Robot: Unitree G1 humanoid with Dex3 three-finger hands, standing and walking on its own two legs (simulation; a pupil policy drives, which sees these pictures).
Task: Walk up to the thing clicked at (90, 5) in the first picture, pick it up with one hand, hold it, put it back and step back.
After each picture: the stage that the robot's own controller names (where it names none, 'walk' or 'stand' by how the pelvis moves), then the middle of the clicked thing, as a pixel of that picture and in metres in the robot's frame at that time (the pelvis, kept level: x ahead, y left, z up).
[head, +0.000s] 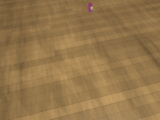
stand; (90, 7) +2.22 -0.04 -0.72
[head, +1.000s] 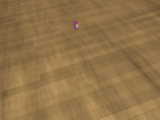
walk; (75, 25) +2.05 +0.28 -0.70
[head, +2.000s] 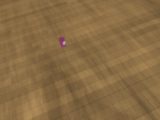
walk; (62, 42) +1.41 +0.41 -0.72
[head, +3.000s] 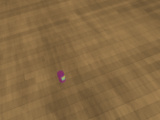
walk; (61, 76) +0.92 +0.35 -0.72
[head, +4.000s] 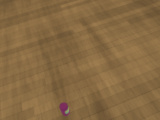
walk; (64, 109) +0.57 +0.28 -0.71
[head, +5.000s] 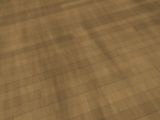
stand; out of the picture +0.38 +0.25 -0.71
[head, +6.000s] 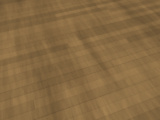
stand; out of the picture +0.34 +0.23 -0.72
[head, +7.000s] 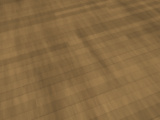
stand; out of the picture +0.34 +0.24 -0.72
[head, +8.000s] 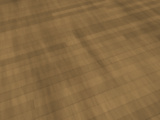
stand; out of the picture +0.35 +0.24 -0.73
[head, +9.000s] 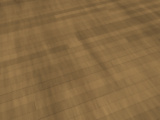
stand; out of the picture +0.34 +0.23 -0.73
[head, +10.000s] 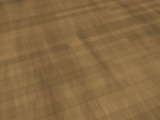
stand; out of the picture +0.34 +0.23 -0.73
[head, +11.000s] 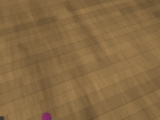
go down; (47, 119) +0.36 +0.24 -0.67
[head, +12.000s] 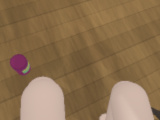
go down; (21, 65) +0.40 +0.30 -0.29
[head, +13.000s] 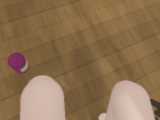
close in; (19, 64) +0.40 +0.31 -0.29
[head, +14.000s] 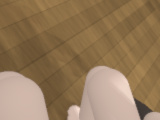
close in; out of the picture +0.36 +0.34 -0.21
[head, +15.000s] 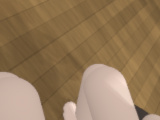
close; out of the picture +0.36 +0.35 -0.21
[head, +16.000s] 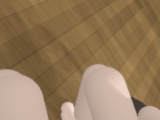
lift; out of the picture +0.34 +0.34 -0.22
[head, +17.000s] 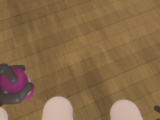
lift; (19, 85) +0.32 +0.24 -0.02
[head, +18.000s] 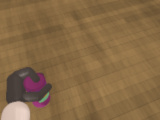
hold; (38, 90) +0.33 +0.19 -0.01
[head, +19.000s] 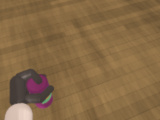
hold; (40, 92) +0.33 +0.18 +0.00
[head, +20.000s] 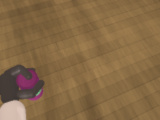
crouch; (31, 85) +0.35 +0.21 -0.07
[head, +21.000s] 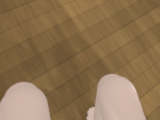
lower; out of the picture +0.44 +0.33 -0.11
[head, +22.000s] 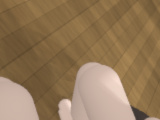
lower; out of the picture +0.38 +0.36 -0.22
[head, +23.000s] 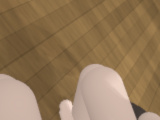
lower; out of the picture +0.37 +0.36 -0.22
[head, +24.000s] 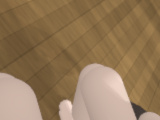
lower; out of the picture +0.37 +0.36 -0.22
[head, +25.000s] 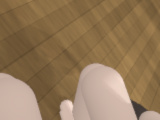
lower; out of the picture +0.37 +0.36 -0.21
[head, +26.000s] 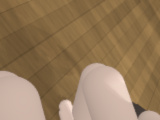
open; out of the picture +0.35 +0.34 -0.22
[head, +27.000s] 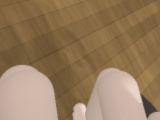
stand; out of the picture +0.37 +0.33 -0.23
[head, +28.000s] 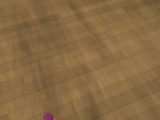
stand; out of the picture +0.36 +0.24 -0.59
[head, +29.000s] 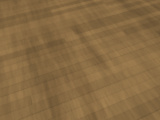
stand; out of the picture +0.36 +0.24 -0.66
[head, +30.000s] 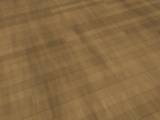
stand; out of the picture +0.35 +0.24 -0.67
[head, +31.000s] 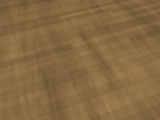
stand; out of the picture +0.38 +0.22 -0.72
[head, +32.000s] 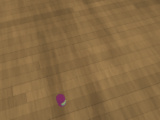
walk; (61, 100) +0.48 +0.19 -0.70
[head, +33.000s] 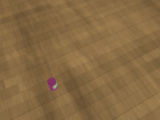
walk; (52, 84) +0.63 +0.28 -0.69
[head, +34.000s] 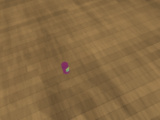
stand; (65, 68) +0.94 +0.30 -0.70
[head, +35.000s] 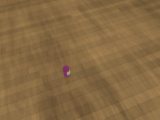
stand; (66, 71) +0.97 +0.24 -0.72
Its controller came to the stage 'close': yes
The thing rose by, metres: 0.71
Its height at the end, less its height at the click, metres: +0.00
